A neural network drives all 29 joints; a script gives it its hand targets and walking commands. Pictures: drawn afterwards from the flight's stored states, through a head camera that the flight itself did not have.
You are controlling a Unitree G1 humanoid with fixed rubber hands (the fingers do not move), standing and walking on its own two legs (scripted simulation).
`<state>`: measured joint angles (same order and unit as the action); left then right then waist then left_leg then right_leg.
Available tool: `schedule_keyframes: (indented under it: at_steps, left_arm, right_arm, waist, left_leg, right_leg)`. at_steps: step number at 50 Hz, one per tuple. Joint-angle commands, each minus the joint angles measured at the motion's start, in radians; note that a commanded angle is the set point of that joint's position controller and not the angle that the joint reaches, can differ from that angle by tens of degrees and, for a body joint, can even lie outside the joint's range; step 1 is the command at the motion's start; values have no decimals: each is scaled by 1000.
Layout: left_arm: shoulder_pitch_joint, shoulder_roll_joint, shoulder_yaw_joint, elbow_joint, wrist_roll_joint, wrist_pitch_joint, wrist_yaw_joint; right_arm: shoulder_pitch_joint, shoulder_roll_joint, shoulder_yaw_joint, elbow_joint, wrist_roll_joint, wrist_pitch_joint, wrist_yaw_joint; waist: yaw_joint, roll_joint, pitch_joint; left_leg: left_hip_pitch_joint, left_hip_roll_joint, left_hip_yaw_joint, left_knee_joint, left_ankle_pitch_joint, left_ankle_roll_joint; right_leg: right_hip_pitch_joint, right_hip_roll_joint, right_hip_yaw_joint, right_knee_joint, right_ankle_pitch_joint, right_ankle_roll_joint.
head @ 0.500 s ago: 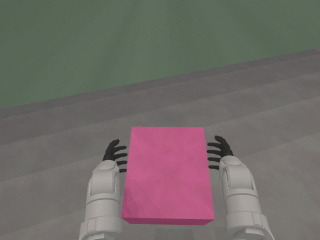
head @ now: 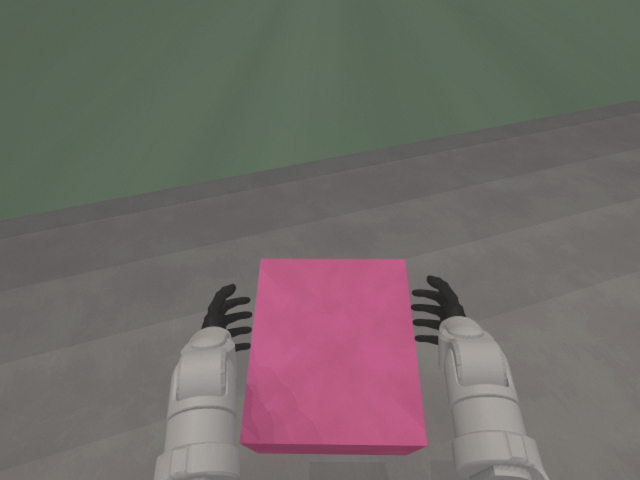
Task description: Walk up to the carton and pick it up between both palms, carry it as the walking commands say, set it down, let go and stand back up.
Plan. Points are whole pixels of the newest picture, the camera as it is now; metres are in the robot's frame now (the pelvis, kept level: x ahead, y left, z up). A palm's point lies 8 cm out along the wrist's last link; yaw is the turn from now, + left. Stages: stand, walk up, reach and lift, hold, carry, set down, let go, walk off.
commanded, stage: reach and lift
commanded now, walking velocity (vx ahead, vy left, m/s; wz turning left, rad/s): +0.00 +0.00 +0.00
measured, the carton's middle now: (332, 355) +0.32 +0.00 -0.04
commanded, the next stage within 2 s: hold in 0.44 s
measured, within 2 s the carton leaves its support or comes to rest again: neither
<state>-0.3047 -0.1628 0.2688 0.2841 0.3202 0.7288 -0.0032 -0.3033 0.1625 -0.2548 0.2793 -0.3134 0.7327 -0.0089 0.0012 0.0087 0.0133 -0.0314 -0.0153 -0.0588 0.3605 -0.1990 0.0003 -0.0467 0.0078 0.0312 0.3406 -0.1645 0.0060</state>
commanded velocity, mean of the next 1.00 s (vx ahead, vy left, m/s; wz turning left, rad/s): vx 0.00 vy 0.00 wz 0.00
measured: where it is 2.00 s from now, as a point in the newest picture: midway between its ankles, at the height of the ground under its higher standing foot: outside the picture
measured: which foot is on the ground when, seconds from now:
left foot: down 0.00-1.00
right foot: down 0.00-1.00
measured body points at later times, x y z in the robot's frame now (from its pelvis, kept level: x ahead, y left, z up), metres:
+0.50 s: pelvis +0.00 +0.00 +0.00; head -0.06 +0.00 +0.45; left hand +0.29 +0.15 +0.04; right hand +0.29 -0.16 +0.05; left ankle +0.01 +0.12 -0.75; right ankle +0.02 -0.12 -0.75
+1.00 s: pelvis +0.00 +0.00 +0.00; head -0.06 +0.00 +0.45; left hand +0.29 +0.16 +0.04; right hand +0.29 -0.16 +0.05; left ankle +0.01 +0.12 -0.75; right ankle +0.02 -0.12 -0.75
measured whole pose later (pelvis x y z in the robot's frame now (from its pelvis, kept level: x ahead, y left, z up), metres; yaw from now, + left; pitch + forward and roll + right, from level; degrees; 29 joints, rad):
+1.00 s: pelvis +0.00 +0.00 +0.00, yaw +0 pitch -8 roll +0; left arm -0.25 -0.15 0.22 0.24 0.30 0.77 0.00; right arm -0.26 0.15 -0.22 0.24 -0.29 0.76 0.00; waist -0.01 0.01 0.01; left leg -0.03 -0.02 -0.06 0.36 -0.20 0.00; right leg -0.04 0.01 0.03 0.34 -0.16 0.00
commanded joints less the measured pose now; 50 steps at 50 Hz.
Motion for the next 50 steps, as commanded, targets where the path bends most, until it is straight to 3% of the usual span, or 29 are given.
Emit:
schedule_keyframes:
  at_steps: [1, 50]
  left_arm:
    - [-514, -908, -532, -25, -280, -38, -264]
    - [-457, -906, -579, -106, -303, -14, -262]
  right_arm:
    - [-482, 930, 538, -15, 280, -32, 270]
    - [-412, 929, 570, -63, 302, -6, 275]
  waist:
    - [-2, -2, -226]
    - [-7, -1, -201]
  left_leg:
    - [-27, -70, -20, -62, 133, -1]
    - [-41, -74, -23, -70, 94, 8]
  right_leg:
    - [95, 78, 24, -28, 140, -3]
    - [91, 77, 24, -36, 106, -9]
